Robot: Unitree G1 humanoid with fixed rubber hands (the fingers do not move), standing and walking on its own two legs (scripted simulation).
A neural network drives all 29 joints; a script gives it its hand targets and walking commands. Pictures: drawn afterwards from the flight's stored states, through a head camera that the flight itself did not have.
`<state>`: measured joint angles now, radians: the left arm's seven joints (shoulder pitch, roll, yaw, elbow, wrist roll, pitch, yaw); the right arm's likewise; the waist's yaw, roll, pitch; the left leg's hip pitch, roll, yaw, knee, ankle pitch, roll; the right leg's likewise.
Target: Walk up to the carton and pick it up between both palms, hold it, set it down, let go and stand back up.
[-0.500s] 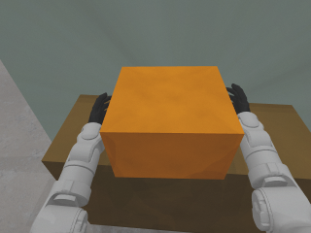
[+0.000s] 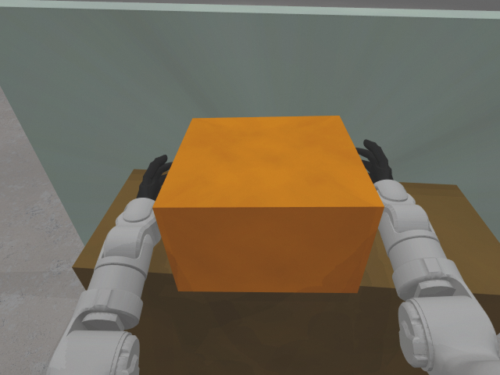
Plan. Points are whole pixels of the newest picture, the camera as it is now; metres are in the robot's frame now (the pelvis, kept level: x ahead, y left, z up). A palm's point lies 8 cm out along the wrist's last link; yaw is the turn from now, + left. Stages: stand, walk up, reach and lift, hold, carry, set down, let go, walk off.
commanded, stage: reach and lift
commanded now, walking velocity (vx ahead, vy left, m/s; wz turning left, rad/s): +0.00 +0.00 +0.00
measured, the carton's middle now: (265, 195) +0.40 +0.00 +0.12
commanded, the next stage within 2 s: hold in 0.44 s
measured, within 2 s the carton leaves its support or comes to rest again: neither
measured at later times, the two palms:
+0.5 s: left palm (152, 187) +0.37 +0.19 +0.16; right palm (379, 177) +0.40 -0.19 +0.17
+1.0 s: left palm (145, 184) +0.35 +0.19 +0.18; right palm (384, 173) +0.39 -0.19 +0.19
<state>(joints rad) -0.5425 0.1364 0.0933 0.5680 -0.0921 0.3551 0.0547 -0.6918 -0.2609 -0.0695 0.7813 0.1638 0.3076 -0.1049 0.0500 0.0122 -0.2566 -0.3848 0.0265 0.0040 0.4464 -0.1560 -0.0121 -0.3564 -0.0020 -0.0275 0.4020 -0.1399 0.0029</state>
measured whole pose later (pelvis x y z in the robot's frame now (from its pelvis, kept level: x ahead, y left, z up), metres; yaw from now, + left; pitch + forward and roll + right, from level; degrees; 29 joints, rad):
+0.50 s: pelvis +0.01 +0.00 +0.00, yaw +0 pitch +6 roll -1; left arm -0.56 0.14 0.13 0.46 -0.06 0.46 0.04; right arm -0.71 -0.26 -0.07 0.72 0.16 0.35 -0.11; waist 0.03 0.01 -0.23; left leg -0.37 0.03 0.00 0.43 -0.16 -0.01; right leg -0.34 0.00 -0.03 0.38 -0.14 0.00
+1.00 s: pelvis +0.00 +0.00 +0.00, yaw +0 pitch +3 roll -1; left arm -0.56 0.14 0.15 0.38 -0.02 0.56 0.02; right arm -0.71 -0.26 -0.07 0.66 0.16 0.43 -0.11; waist 0.03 0.01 -0.23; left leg -0.33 0.03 0.00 0.43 -0.15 -0.01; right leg -0.30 0.00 -0.03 0.37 -0.13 0.00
